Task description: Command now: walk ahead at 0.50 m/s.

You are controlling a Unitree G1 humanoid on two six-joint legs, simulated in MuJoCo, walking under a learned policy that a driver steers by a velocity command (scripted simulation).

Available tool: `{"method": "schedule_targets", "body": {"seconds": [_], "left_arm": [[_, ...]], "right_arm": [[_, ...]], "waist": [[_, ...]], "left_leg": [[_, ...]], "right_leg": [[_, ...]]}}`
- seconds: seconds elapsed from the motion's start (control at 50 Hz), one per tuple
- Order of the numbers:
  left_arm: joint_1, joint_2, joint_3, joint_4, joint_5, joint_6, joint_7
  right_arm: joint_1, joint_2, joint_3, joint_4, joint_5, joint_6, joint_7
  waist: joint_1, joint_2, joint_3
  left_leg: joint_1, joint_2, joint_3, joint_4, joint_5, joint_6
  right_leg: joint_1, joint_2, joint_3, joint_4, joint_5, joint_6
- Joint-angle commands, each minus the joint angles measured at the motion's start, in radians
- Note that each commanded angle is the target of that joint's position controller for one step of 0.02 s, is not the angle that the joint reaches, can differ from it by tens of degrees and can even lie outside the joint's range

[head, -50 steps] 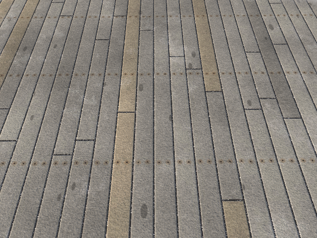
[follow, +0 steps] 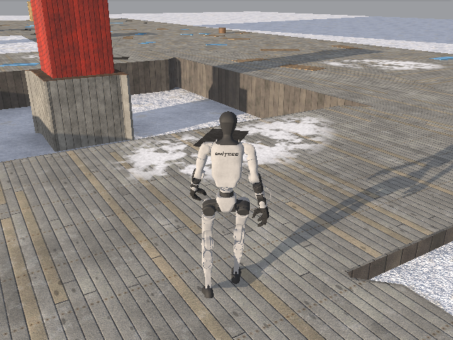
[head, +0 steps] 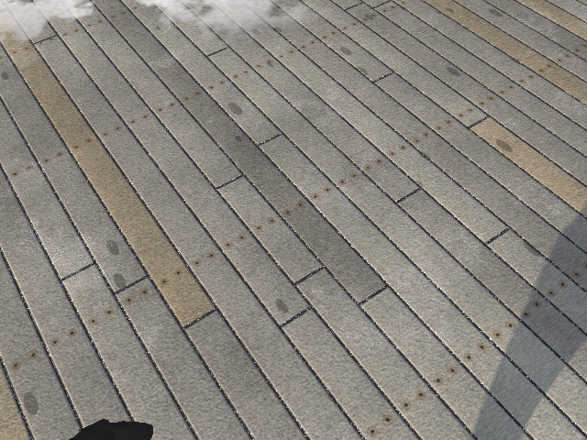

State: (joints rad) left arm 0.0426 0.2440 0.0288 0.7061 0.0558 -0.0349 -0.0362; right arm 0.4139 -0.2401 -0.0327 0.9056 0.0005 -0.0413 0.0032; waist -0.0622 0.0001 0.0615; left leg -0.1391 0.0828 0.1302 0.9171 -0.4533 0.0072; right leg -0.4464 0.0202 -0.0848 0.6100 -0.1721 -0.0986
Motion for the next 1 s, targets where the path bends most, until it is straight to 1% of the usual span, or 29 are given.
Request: {"method": "schedule_targets", "body": {"seconds": [0.02,0.04,0.06,0.08,0.1,0.12,0.18,0.28,0.36,0.4,0.44,0.46,0.48,0.5,0.52,0.54,0.56,0.58,0.6,0.62,0.64,0.68,0.72,0.78,0.9,0.92,0.96,0.98,1.0], "left_arm": [[0.316,0.197,0.065,0.058,-0.026,-0.010,0.039],[0.266,0.137,0.047,0.064,-0.025,-0.019,0.038],[0.215,0.093,0.032,0.071,-0.033,-0.027,0.037],[0.207,0.088,0.028,0.069,-0.035,-0.036,0.038],[0.218,0.079,0.026,0.077,-0.034,-0.048,0.036],[0.229,0.085,0.029,0.090,-0.040,-0.059,0.035],[0.263,0.096,0.035,0.119,-0.037,-0.073,0.041],[0.307,0.085,0.030,0.153,-0.039,-0.074,0.048],[0.376,0.106,0.033,0.194,-0.036,-0.066,0.060],[0.376,0.125,0.035,0.205,-0.033,-0.057,0.066],[0.360,0.159,0.043,0.207,-0.029,-0.046,0.073],[0.352,0.175,0.047,0.204,-0.027,-0.035,0.074],[0.339,0.187,0.050,0.197,-0.031,-0.027,0.072],[0.329,0.166,0.044,0.169,-0.033,-0.029,0.067],[0.344,0.070,0.028,0.089,-0.050,-0.041,0.044],[0.236,0.133,0.035,0.068,-0.035,-0.053,0.040],[0.195,0.114,0.027,0.049,-0.046,-0.067,0.036],[0.212,0.113,0.026,0.059,-0.048,-0.075,0.038],[0.198,0.107,0.028,0.063,-0.031,-0.062,0.039],[0.254,0.097,0.024,0.066,-0.016,-0.040,0.038],[0.259,0.098,0.023,0.068,-0.007,-0.022,0.037],[0.238,0.084,0.021,0.057,-0.005,-0.001,0.030],[0.154,0.081,0.019,0.023,-0.007,0.004,0.024],[0.034,0.079,0.014,-0.018,-0.013,0.004,0.021],[-0.116,0.092,0.005,-0.080,-0.027,-0.015,0.015],[-0.112,0.101,0.007,-0.085,-0.028,-0.019,0.015],[-0.020,0.129,0.015,-0.067,-0.032,-0.028,0.020],[0.077,0.151,0.026,-0.038,-0.032,-0.035,0.029],[0.209,0.181,0.039,-0.005,-0.025,-0.048,0.040]], "right_arm": [[-0.078,-0.120,-0.026,-0.115,0.012,-0.021,0.002],[-0.052,-0.109,-0.027,-0.092,0.008,-0.019,0.005],[-0.038,-0.106,-0.031,-0.070,-0.013,-0.002,0.009],[0.028,-0.087,-0.029,-0.049,-0.024,0.014,0.015],[0.032,-0.083,-0.031,-0.040,-0.026,0.024,0.020],[0.015,-0.073,-0.033,-0.042,-0.027,0.030,0.026],[-0.096,-0.060,-0.036,-0.068,-0.025,0.035,0.038],[-0.255,-0.033,-0.023,-0.119,-0.029,0.028,0.051],[-0.368,-0.028,-0.012,-0.172,-0.036,0.025,0.064],[-0.363,-0.037,-0.015,-0.181,-0.037,0.026,0.062],[-0.291,-0.058,-0.025,-0.168,-0.038,0.028,0.053],[-0.208,-0.077,-0.036,-0.147,-0.039,0.025,0.047],[-0.078,-0.105,-0.053,-0.109,-0.045,0.015,0.039],[0.064,-0.193,-0.085,-0.076,-0.056,0.012,0.022],[0.003,-0.308,-0.115,-0.097,-0.038,0.023,0.015],[0.015,-0.293,-0.113,-0.103,-0.009,0.031,0.015],[-0.035,-0.248,-0.101,-0.096,-0.006,0.031,0.005],[-0.069,-0.189,-0.085,-0.089,-0.007,0.027,0.002],[-0.123,-0.152,-0.073,-0.094,-0.003,0.022,0.000],[-0.144,-0.147,-0.068,-0.103,-0.001,0.013,-0.002],[-0.138,-0.136,-0.064,-0.101,0.002,0.001,0.001],[-0.122,-0.162,-0.069,-0.095,0.001,-0.014,0.003],[-0.083,-0.183,-0.073,-0.090,-0.001,-0.017,0.002],[-0.031,-0.184,-0.076,-0.088,0.000,-0.013,0.005],[0.045,-0.198,-0.080,-0.088,-0.015,-0.007,-0.006],[0.037,-0.205,-0.081,-0.094,-0.017,-0.008,-0.009],[-0.021,-0.224,-0.086,-0.114,-0.020,-0.010,-0.014],[-0.048,-0.232,-0.087,-0.123,-0.020,-0.014,-0.011],[-0.063,-0.220,-0.083,-0.125,-0.012,-0.021,-0.002]], "waist": [[0.154,-0.062,-0.186],[0.108,-0.036,-0.116],[0.070,-0.045,-0.064],[0.047,-0.113,-0.074],[0.043,-0.099,-0.072],[0.038,-0.088,-0.052],[0.049,-0.067,0.000],[0.077,-0.062,0.037],[0.107,-0.055,0.059],[0.091,-0.062,0.040],[0.051,-0.094,-0.020],[0.013,-0.097,-0.073],[-0.049,-0.073,-0.146],[-0.112,0.021,-0.238],[-0.025,0.293,-0.304],[-0.070,0.089,-0.309],[-0.040,0.037,-0.187],[0.011,-0.041,-0.091],[0.050,-0.080,-0.050],[0.082,-0.015,-0.063],[0.090,-0.010,-0.062],[0.096,-0.011,-0.061],[0.073,0.009,-0.037],[0.024,0.042,-0.025],[-0.036,0.069,-0.029],[-0.027,0.076,-0.030],[0.030,0.090,-0.044],[0.076,0.083,-0.082],[0.147,0.025,-0.152]], "left_leg": [[-0.516,-0.023,-0.190,0.380,0.046,0.049],[-0.479,0.010,-0.182,0.287,0.089,0.052],[-0.431,0.022,-0.179,0.235,0.125,0.048],[-0.368,0.018,-0.174,0.226,0.151,0.039],[-0.361,0.013,-0.170,0.233,0.167,0.035],[-0.380,0.012,-0.167,0.223,0.193,0.031],[-0.496,0.024,-0.165,0.159,0.310,0.021],[-0.541,0.010,-0.112,-0.074,0.455,0.021],[-0.519,-0.015,-0.031,-0.231,0.438,0.065],[-0.463,-0.056,0.006,-0.274,0.367,0.102],[-0.354,-0.126,0.046,-0.278,0.254,0.148],[-0.260,-0.160,0.049,-0.296,0.202,0.174],[-0.082,-0.185,0.025,-0.371,0.214,0.206],[0.157,-0.046,-0.185,-0.441,0.134,0.266],[0.429,0.241,-0.785,-0.558,0.180,0.441],[0.432,0.251,-0.835,-0.626,0.249,0.447],[0.326,0.241,-0.692,-0.631,0.308,0.412],[0.179,0.197,-0.595,-0.648,0.426,0.359],[0.082,0.117,-0.499,-0.666,0.467,0.294],[0.024,0.110,-0.462,-0.676,0.555,0.308],[-0.004,0.089,-0.439,-0.678,0.625,0.308],[-0.045,0.047,-0.394,-0.698,0.608,0.301],[-0.050,0.026,-0.386,-0.714,0.594,0.283],[-0.004,0.006,-0.401,-0.710,0.542,0.247],[0.121,0.030,-0.465,-0.619,0.649,0.223],[0.125,0.038,-0.483,-0.599,0.665,0.211],[0.076,0.041,-0.506,-0.544,0.707,0.173],[0.041,0.019,-0.504,-0.459,0.780,0.153],[-0.017,-0.046,-0.456,-0.275,0.766,0.127]], "right_leg": [[0.569,-0.386,0.423,-0.291,0.232,-0.171],[0.470,-0.332,0.322,-0.330,0.241,-0.114],[0.383,-0.267,0.240,-0.371,0.216,-0.052],[0.332,-0.277,0.202,-0.395,0.241,-0.055],[0.321,-0.273,0.184,-0.416,0.261,-0.062],[0.307,-0.265,0.151,-0.441,0.250,-0.064],[0.335,-0.250,0.070,-0.488,0.242,-0.054],[0.390,-0.238,-0.042,-0.489,0.299,-0.047],[0.493,-0.270,-0.099,-0.450,0.439,-0.035],[0.547,-0.279,-0.134,-0.368,0.665,-0.020],[0.585,-0.283,-0.160,-0.206,0.968,-0.010],[0.579,-0.285,-0.164,-0.059,1.022,-0.011],[0.503,-0.273,-0.173,0.150,0.919,0.001],[0.299,-0.234,-0.180,0.458,0.590,0.032],[-0.167,0.025,-0.109,0.853,-0.334,0.100],[-0.286,-0.003,0.120,0.905,-0.306,0.089],[-0.322,-0.063,0.139,0.847,-0.215,0.081],[-0.269,-0.101,0.128,0.733,-0.165,0.081],[-0.206,-0.125,0.132,0.655,-0.147,0.084],[-0.142,-0.127,0.129,0.621,-0.147,0.101],[-0.118,-0.133,0.128,0.593,-0.156,0.115],[-0.114,-0.131,0.106,0.504,-0.130,0.140],[-0.160,-0.131,0.089,0.401,-0.053,0.158],[-0.203,-0.116,0.088,0.239,0.068,0.166],[-0.191,-0.057,0.096,0.036,0.121,0.146],[-0.157,-0.050,0.105,0.004,0.103,0.136],[0.012,-0.025,0.112,-0.070,0.039,0.109],[0.154,0.003,0.099,-0.098,0.004,0.092],[0.344,-0.027,0.120,-0.165,0.022,0.064]]}}
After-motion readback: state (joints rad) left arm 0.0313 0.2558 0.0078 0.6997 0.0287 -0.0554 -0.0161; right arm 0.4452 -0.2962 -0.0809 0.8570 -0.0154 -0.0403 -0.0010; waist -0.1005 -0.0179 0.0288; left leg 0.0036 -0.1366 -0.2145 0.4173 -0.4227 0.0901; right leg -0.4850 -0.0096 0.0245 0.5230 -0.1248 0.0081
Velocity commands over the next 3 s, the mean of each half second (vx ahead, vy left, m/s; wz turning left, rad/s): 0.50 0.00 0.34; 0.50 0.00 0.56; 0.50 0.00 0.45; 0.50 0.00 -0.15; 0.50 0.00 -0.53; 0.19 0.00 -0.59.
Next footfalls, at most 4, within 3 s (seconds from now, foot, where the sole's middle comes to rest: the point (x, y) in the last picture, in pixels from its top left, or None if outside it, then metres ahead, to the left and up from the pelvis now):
0.48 left None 0.39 0.13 -0.76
1.00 right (255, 319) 0.73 0.09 -0.76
1.52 left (119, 314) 0.77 0.43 -0.76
2.06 right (109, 209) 1.11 0.50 -0.76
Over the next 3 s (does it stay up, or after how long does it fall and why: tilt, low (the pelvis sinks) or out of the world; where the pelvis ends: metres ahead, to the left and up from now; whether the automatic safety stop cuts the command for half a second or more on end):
stays up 1.26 0.66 0.01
